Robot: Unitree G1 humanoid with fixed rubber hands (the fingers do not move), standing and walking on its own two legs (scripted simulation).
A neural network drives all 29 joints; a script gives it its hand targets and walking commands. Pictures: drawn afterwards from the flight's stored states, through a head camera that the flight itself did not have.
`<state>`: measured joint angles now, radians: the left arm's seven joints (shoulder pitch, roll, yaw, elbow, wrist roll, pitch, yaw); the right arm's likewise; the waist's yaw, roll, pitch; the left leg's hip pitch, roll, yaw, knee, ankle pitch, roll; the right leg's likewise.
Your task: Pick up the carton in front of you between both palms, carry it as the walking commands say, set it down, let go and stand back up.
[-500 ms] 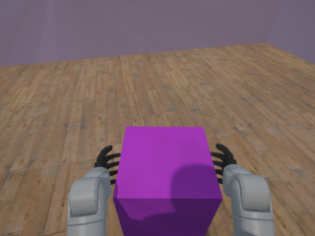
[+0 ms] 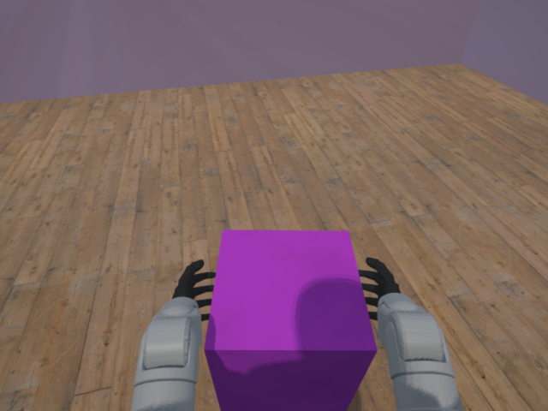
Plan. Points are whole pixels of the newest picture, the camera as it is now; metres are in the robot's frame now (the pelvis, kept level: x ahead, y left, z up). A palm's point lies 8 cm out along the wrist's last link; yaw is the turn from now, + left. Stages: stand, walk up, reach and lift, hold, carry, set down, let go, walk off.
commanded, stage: carry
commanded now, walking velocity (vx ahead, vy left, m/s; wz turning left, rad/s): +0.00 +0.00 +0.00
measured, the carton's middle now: (284, 324) +0.30 +0.00 -0.04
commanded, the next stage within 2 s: none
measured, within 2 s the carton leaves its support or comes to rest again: neither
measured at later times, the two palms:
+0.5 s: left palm (186, 277) +0.34 +0.16 +0.05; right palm (371, 273) +0.34 -0.14 +0.05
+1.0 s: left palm (224, 200) +0.54 +0.12 +0.04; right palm (364, 199) +0.55 -0.18 +0.03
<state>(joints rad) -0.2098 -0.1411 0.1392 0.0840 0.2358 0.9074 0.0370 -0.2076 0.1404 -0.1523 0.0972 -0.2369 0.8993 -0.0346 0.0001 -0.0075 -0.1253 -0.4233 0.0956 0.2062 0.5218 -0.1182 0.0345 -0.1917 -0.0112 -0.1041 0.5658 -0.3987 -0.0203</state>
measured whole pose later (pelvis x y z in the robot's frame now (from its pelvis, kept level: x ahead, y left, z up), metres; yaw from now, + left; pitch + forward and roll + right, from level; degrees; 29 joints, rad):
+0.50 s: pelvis +0.05 +0.01 +0.00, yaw +0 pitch +2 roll +1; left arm -0.25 -0.15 0.17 0.21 0.26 0.74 0.03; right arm -0.24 0.15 -0.20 0.22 -0.25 0.72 -0.03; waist 0.01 -0.05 -0.11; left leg -0.34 0.05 0.22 0.52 -0.22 0.02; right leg -0.08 -0.05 -0.09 0.47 -0.42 0.00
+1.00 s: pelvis +0.25 -0.04 +0.01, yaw +2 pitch +4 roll +1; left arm -0.25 -0.15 0.17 0.22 0.25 0.70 0.03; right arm -0.23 0.14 -0.19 0.18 -0.25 0.73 -0.04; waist 0.01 0.02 -0.07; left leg -0.36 0.08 0.10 0.97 -0.48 -0.02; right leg -0.33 -0.07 -0.24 0.46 -0.19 -0.06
